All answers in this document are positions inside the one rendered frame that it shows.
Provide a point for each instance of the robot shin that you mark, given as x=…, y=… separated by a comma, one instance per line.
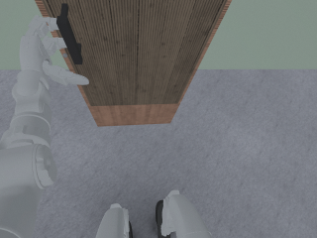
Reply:
x=168, y=227
x=115, y=205

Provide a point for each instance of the cupboard door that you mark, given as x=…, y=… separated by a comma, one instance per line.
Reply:
x=138, y=52

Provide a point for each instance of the handle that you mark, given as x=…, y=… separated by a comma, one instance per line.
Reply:
x=65, y=29

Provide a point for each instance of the robot left upper arm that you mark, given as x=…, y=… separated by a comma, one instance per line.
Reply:
x=25, y=172

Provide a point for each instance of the robot left shin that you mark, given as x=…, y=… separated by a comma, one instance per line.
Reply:
x=115, y=205

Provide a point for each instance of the robot left hand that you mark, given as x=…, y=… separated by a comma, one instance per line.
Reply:
x=34, y=52

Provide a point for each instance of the left robot forearm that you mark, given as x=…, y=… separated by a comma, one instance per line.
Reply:
x=32, y=118

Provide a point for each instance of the robot right shin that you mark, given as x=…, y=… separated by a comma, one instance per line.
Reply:
x=168, y=227

